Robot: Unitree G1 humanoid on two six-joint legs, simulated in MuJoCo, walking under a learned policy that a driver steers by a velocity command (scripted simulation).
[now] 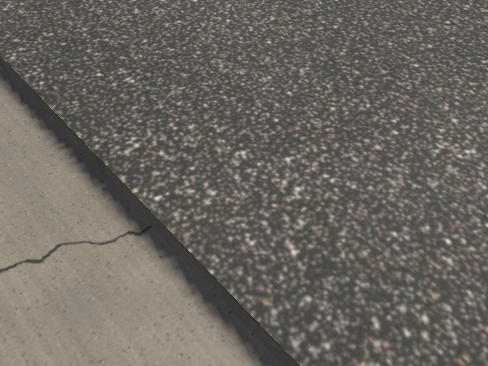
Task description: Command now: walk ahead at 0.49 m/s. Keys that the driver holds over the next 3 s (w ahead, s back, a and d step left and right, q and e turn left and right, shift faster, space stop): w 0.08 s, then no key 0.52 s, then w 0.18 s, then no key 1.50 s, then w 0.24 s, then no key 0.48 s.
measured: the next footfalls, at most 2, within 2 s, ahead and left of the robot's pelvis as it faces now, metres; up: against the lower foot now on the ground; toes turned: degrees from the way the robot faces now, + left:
left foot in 0.26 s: +0.31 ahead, +0.15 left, +0.00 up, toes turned +3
right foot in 0.62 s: +0.25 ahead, -0.08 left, +0.00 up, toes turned +0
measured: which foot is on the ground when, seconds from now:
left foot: up 0.00-0.24, down 0.26-1.00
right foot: down 0.00-0.26, up 0.28-0.60, down 0.62-0.90, up 0.92-1.00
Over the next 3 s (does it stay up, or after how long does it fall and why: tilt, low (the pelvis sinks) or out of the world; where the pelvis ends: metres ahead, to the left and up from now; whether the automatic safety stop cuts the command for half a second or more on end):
stays up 0.43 0.04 0.00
